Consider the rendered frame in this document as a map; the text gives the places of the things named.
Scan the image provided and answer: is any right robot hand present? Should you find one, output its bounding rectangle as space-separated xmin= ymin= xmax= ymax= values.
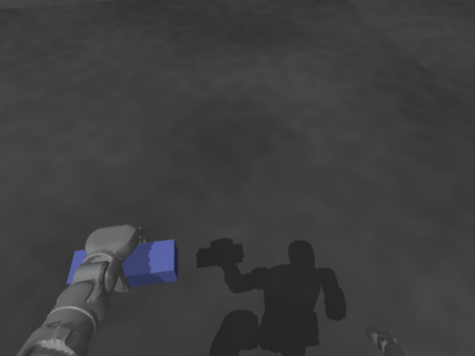
xmin=366 ymin=327 xmax=410 ymax=356

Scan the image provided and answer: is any left robot hand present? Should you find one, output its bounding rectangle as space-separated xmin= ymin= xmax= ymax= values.
xmin=85 ymin=225 xmax=148 ymax=293

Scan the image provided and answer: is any carton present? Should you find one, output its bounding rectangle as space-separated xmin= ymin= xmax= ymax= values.
xmin=67 ymin=240 xmax=178 ymax=287

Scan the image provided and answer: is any left robot arm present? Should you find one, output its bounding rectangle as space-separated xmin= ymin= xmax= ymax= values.
xmin=17 ymin=251 xmax=122 ymax=356

